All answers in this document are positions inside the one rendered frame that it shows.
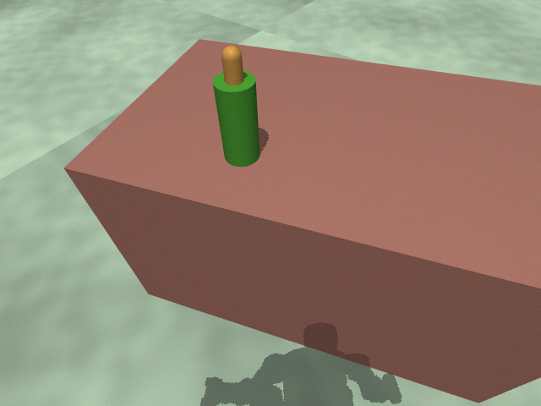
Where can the bottle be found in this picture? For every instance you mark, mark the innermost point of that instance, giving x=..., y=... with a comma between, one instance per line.
x=236, y=103

